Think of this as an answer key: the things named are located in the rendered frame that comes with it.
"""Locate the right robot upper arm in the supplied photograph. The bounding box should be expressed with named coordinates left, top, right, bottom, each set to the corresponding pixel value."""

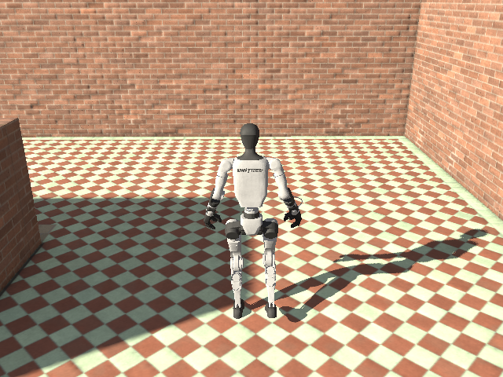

left=266, top=157, right=291, bottom=200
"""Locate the right robot hand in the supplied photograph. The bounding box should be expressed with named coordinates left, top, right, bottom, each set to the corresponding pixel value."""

left=284, top=212, right=302, bottom=228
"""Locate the robot left forearm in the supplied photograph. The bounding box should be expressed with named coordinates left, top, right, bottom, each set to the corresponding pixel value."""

left=206, top=188, right=220, bottom=217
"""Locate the left robot upper arm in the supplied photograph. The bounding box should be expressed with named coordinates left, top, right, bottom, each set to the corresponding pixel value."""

left=212, top=158, right=234, bottom=200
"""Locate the robot right forearm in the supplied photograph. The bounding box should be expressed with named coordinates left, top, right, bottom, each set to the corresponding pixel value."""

left=283, top=188, right=299, bottom=215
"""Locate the left robot hand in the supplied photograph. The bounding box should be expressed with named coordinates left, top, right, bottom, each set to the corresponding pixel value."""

left=204, top=213, right=222, bottom=229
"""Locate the robot head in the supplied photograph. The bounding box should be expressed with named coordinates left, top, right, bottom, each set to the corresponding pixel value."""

left=237, top=123, right=263, bottom=160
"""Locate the left robot thigh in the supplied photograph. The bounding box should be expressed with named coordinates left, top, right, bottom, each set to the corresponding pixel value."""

left=225, top=219, right=244, bottom=271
